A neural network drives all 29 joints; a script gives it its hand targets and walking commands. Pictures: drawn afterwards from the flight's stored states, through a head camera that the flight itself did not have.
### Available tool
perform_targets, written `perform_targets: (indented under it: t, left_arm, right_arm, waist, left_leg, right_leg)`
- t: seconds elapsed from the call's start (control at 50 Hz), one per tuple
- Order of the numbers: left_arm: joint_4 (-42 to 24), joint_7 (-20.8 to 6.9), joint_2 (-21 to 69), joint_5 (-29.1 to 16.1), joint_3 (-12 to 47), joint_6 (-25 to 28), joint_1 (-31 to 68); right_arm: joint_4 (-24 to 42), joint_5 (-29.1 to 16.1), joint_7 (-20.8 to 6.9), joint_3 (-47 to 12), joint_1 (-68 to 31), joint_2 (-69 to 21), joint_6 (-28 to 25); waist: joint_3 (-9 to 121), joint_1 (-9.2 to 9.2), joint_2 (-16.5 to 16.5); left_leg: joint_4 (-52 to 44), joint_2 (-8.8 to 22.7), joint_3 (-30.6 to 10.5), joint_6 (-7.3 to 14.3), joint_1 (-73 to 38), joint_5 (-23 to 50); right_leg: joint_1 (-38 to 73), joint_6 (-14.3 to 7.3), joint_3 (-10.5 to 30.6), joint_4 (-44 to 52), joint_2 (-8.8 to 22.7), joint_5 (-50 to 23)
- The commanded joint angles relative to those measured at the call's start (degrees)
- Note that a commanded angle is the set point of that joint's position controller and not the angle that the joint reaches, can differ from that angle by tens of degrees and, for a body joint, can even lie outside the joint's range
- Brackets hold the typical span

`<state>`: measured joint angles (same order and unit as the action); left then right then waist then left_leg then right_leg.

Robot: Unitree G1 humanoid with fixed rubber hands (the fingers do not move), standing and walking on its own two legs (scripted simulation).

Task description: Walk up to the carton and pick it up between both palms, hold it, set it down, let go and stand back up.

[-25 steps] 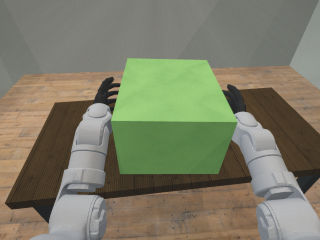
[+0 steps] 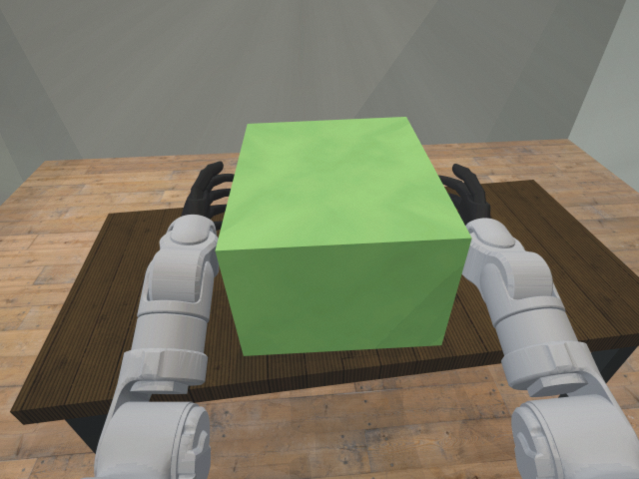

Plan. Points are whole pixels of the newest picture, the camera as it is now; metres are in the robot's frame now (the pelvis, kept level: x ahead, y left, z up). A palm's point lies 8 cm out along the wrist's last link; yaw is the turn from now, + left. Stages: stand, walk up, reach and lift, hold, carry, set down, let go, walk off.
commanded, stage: hold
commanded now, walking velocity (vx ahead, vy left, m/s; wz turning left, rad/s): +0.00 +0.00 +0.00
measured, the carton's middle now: (334, 222) +0.41 +0.00 +0.15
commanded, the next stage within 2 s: set down in 0.48 s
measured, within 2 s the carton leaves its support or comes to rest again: neither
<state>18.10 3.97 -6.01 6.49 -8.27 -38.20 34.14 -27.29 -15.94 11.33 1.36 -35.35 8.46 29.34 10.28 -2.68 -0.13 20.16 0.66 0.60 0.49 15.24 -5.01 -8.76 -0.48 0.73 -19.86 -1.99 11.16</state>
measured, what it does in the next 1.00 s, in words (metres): stands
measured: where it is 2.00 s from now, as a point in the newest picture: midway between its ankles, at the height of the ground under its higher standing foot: outside the picture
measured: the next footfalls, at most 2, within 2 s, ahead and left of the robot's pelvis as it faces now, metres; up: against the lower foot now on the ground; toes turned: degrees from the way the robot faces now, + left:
none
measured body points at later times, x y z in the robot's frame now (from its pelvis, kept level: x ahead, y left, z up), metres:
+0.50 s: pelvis +0.01 +0.00 +0.00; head -0.06 +0.01 +0.45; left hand +0.38 +0.16 +0.19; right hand +0.38 -0.17 +0.18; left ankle +0.06 +0.11 -0.75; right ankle -0.01 -0.11 -0.75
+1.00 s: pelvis +0.02 -0.01 +0.00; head -0.02 -0.01 +0.45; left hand +0.41 +0.17 +0.17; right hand +0.41 -0.17 +0.15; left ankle +0.06 +0.11 -0.75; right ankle -0.01 -0.11 -0.75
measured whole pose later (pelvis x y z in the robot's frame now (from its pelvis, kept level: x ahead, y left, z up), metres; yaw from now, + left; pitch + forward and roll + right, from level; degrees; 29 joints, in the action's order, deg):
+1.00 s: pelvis +0.02 -0.01 +0.00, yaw +0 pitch +0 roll +0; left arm 23.4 1.0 -6.0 10.4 -10.1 -28.9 35.6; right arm -32.0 -8.8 9.1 3.5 -35.1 5.6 19.0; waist 5.3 -0.6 -0.7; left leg 17.9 0.6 0.6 0.2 12.8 -5.2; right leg -7.1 -0.7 0.7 -19.3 -2.0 12.2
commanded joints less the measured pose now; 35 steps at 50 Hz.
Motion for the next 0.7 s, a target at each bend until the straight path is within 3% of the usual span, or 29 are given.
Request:
perform_targets:
  t: [0.0, 0.04, 0.08, 0.1, 0.12, 0.14, 0.18, 0.2, 0.22, 0.24, 0.26, 0.28, 0.3, 0.34, 0.38, 0.4, 0.44, 0.46, 0.48, 0.5, 0.54, 0.56, 0.58, 0.6, 0.62, 0.64, 0.66, 0.68]
  left_arm:
    - [-12.1, -9.7, 41.7, -9.5, 22.2, 5.8, 48.7]
    - [-17.8, -9.7, 41.9, -9.2, 22.0, 6.2, 51.5]
    - [-14.6, -9.4, 43.6, -10.2, 24.6, 5.3, 47.7]
    - [-11.3, -9.4, 42.4, -9.3, 23.1, 4.9, 47.7]
    - [-14.9, -9.2, 43.7, -10.6, 25.3, 5.5, 49.7]
    - [-14.7, -9.0, 44.7, -10.5, 24.6, 5.8, 48.9]
    - [-15.6, -9.1, 43.5, -9.9, 24.3, 5.5, 48.8]
    - [-17.5, -9.3, 43.4, -10.5, 25.5, 5.4, 47.7]
    - [-21.7, -9.0, 43.6, -11.8, 27.1, 6.2, 50.2]
    - [-18.1, -8.8, 42.9, -11.1, 26.0, 5.5, 46.2]
    - [-19.4, -8.6, 44.0, -11.9, 28.3, 5.6, 47.2]
    - [-18.5, -8.6, 42.9, -11.2, 26.4, 5.5, 44.8]
    - [-23.6, -8.9, 42.6, -12.2, 27.5, 5.9, 47.7]
    - [-21.2, -9.3, 42.6, -10.0, 25.6, 4.9, 44.6]
    - [-17.0, -9.4, 41.6, -11.8, 26.0, 5.0, 45.9]
    - [-18.0, -9.3, 41.7, -10.4, 24.3, 5.5, 45.3]
    - [-16.5, -9.3, 42.9, -11.2, 25.7, 4.9, 44.8]
    - [-19.7, -8.9, 42.7, -11.7, 26.7, 5.1, 46.2]
    - [-20.6, -8.5, 40.7, -10.4, 24.5, 4.6, 51.1]
    - [-17.8, -9.0, 39.5, -9.0, 22.3, 5.0, 48.6]
    - [-16.5, -9.2, 40.9, -8.9, 22.1, 5.4, 50.5]
    - [-12.7, -9.6, 38.6, -7.8, 19.5, 5.8, 51.2]
    - [-14.1, -9.7, 39.4, -7.1, 18.4, 6.9, 51.3]
    - [-10.6, -10.0, 38.0, -6.8, 17.8, 6.4, 51.4]
    - [-11.0, -10.2, 39.6, -6.2, 17.0, 7.4, 50.1]
    - [-7.4, -10.5, 39.5, -6.1, 16.6, 8.1, 48.5]
    - [-8.6, -10.7, 37.0, -5.9, 16.1, 8.8, 49.4]
    - [-6.7, -11.0, 38.1, -4.6, 15.1, 9.1, 48.7]
  right_arm:
    - [22.2, -5.2, -9.3, -20.1, -59.8, -41.0, -7.0]
    - [21.4, -5.6, -9.4, -20.8, -55.0, -41.3, -6.9]
    - [24.8, -6.0, -9.4, -21.3, -59.1, -39.9, -7.4]
    - [22.6, -5.2, -9.3, -19.3, -59.5, -38.9, -6.9]
    - [25.6, -5.9, -9.6, -21.4, -59.9, -40.3, -7.5]
    - [21.8, -5.1, -9.6, -19.9, -58.8, -39.6, -7.0]
    - [20.4, -5.6, -9.2, -19.5, -55.5, -39.5, -7.2]
    - [24.7, -6.5, -8.9, -22.3, -56.6, -40.7, -7.1]
    - [27.0, -8.2, -8.8, -23.7, -55.6, -40.9, -7.4]
    - [28.9, -8.0, -8.6, -22.8, -58.6, -39.7, -7.3]
    - [29.3, -7.9, -8.3, -23.5, -56.0, -40.4, -7.2]
    - [30.5, -8.4, -8.2, -23.6, -56.6, -40.0, -7.1]
    - [30.3, -9.0, -8.0, -24.7, -53.9, -41.0, -6.8]
    - [27.5, -8.9, -7.2, -25.0, -52.0, -40.0, -6.1]
    - [30.4, -8.3, -7.5, -24.9, -57.7, -40.8, -5.9]
    - [29.2, -8.8, -7.3, -25.0, -56.3, -41.1, -6.1]
    - [33.0, -8.5, -7.4, -25.0, -59.8, -41.0, -6.3]
    - [33.4, -8.8, -7.3, -24.4, -58.4, -40.7, -6.3]
    - [25.2, -9.0, -8.5, -22.1, -55.4, -39.3, -4.7]
    - [25.2, -6.9, -8.6, -21.2, -55.5, -37.9, -5.5]
    - [22.8, -5.5, -9.0, -19.8, -55.6, -37.9, -6.1]
    - [20.2, -3.0, -9.7, -16.5, -57.7, -36.4, -6.4]
    - [21.3, -3.0, -10.2, -17.7, -58.6, -38.9, -8.3]
    - [18.8, -0.4, -10.4, -15.3, -57.2, -36.6, -8.1]
    - [19.9, -0.7, -10.7, -16.5, -59.6, -39.1, -9.9]
    - [19.0, 0.7, -11.0, -16.0, -59.9, -38.1, -10.7]
    - [16.6, 2.2, -10.9, -15.8, -57.5, -38.9, -10.9]
    - [15.3, 3.4, -11.4, -12.9, -58.1, -37.3, -11.7]
  waist:
    - [22.4, -0.2, 0.4]
    - [23.0, -0.46, 2.2]
    - [24.8, -0.53, 1.8]
    - [19.5, -0.98, 2.0]
    - [24.7, -1.06, 2.2]
    - [23.5, -1.41, 3.0]
    - [21.3, -1.41, 3.9]
    - [24.3, -1.4, 1.1]
    - [28.4, -1.37, 3.1]
    - [27.3, -0.69, 2.7]
    - [26.1, -2.12, 2.9]
    - [26.9, -0.71, 1.4]
    - [28.2, -0.93, 2.5]
    - [24.0, -0.91, 2.8]
    - [25.6, -0.68, 0.4]
    - [25.1, 0.18, 0.5]
    - [27.5, 0.06, 0.2]
    - [29.1, -0.25, 1.9]
    - [27.4, 2.2, 5.1]
    - [24.8, 3.18, 3.7]
    - [23.6, 1.96, 3.5]
    - [20.0, 1.73, 2.8]
    - [21.2, 3.04, 1.4]
    - [17.3, 2.21, 1.9]
    - [19.1, 3.21, 1.4]
    - [17.9, 3.46, 0.8]
    - [18.2, 2.68, 0.3]
    - [16.2, 2.39, 1.4]
  left_leg:
    - [-2.0, -1.8, -2.0, 1.4, -22.4, 2.9]
    - [-1.7, -1.7, -2.5, 0.8, -23.8, 4.8]
    - [-1.0, -1.3, -2.7, 0.8, -24.7, 4.3]
    - [-2.2, -1.2, -2.5, 0.8, -22.2, 1.6]
    - [-1.8, -1.4, -2.5, 0.3, -23.1, 2.6]
    - [-2.1, -1.2, -2.6, -0.1, -23.7, 3.0]
    - [-1.3, -1.2, -2.4, -0.2, -24.6, 5.6]
    - [-0.6, -1.7, -2.5, 0.4, -24.7, 8.1]
    - [0.5, -1.7, -3.0, -0.3, -26.9, 10.6]
    - [0.1, -1.6, -2.9, 0.0, -26.5, 10.5]
    - [0.3, -1.6, -3.2, -0.4, -25.8, 11.1]
    - [0.3, -1.7, -3.2, 0.0, -25.7, 12.4]
    - [1.1, -1.9, -2.9, -0.2, -26.6, 14.0]
    - [0.7, -1.9, -2.5, 0.3, -25.8, 13.4]
    - [-0.1, -2.0, -3.0, 1.3, -24.0, 9.7]
    - [-0.2, -2.1, -2.3, 1.1, -24.2, 10.4]
    - [0.3, -2.2, -2.5, 1.3, -24.5, 9.7]
    - [0.7, -2.1, -2.8, 0.6, -25.7, 10.6]
    - [-0.6, -2.1, -2.1, -0.7, -26.6, 7.8]
    - [-1.1, -1.9, -1.7, -0.4, -25.8, 6.7]
    - [-1.7, -1.8, -2.2, -1.0, -24.6, 4.5]
    - [-3.1, -1.5, -2.1, -0.6, -23.4, -0.3]
    - [-3.4, -1.3, -2.0, 0.0, -23.1, 0.5]
    - [-4.0, -1.2, -1.6, -0.2, -21.7, -2.2]
    - [-4.0, -1.4, -1.6, 0.1, -22.9, -1.0]
    - [-4.3, -1.3, -1.6, 0.1, -22.6, -2.2]
    - [-4.0, -1.3, -1.0, 0.7, -23.2, -1.5]
    - [-4.7, -0.9, -0.6, 0.3, -22.8, -3.0]
  right_leg:
    - [-4.9, 0.8, -0.6, 6.7, -0.4, -5.6]
    - [-3.6, 0.5, -0.4, 6.4, -0.7, -7.6]
    - [-4.7, 0.6, -0.4, 6.4, -0.7, -6.9]
    - [-6.7, 0.5, -0.3, 7.4, -0.5, -4.2]
    - [-4.8, 0.7, -1.0, 6.5, -0.7, -5.9]
    - [-6.0, 0.5, -1.1, 6.8, -0.7, -4.9]
    - [-5.8, 0.3, -0.5, 7.0, -0.5, -7.5]
    - [-3.7, 1.3, -0.9, 6.0, -1.0, -11.3]
    - [-2.9, 1.2, -1.0, 5.3, -1.3, -13.2]
    - [-3.0, 1.4, -0.9, 6.0, -1.1, -12.9]
    - [-3.2, 1.5, -0.4, 5.5, -1.2, -14.5]
    - [-2.6, 1.7, -0.6, 5.7, -1.5, -15.1]
    - [-2.2, 2.0, -0.7, 5.1, -1.4, -16.6]
    - [-1.4, 2.2, 0.1, 5.4, -0.9, -16.6]
    - [-2.6, 2.3, 0.2, 5.6, -0.9, -14.6]
    - [-2.5, 2.6, -0.3, 5.5, -0.9, -14.1]
    - [-2.9, 2.3, -0.1, 5.6, -0.9, -13.3]
    - [-2.5, 2.1, -0.8, 5.1, -1.2, -14.3]
    - [-4.1, 0.2, 0.2, 6.2, -0.6, -10.0]
    - [-4.1, 0.3, -0.3, 6.7, -0.4, -8.3]
    - [-4.1, -0.1, -0.6, 6.8, -0.6, -6.6]
    - [-7.4, -0.2, -1.3, 7.8, 0.0, -1.2]
    - [-5.2, -0.2, -1.0, 7.4, 0.2, -1.8]
    - [-7.5, -0.3, -1.3, 7.7, 0.6, 0.2]
    - [-5.3, -0.1, -1.7, 7.6, 0.8, -0.5]
    - [-5.4, -0.4, -1.9, 7.9, 0.3, 0.9]
    - [-5.7, 0.0, -1.2, 7.9, 1.1, -0.9]
    - [-6.5, -0.4, -1.7, 7.9, 0.9, 2.1]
